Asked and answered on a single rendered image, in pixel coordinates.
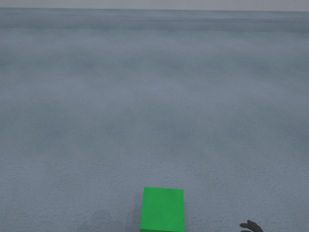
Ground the right robot hand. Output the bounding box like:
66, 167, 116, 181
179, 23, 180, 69
239, 220, 264, 232

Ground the carton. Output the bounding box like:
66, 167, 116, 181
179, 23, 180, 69
139, 187, 185, 232

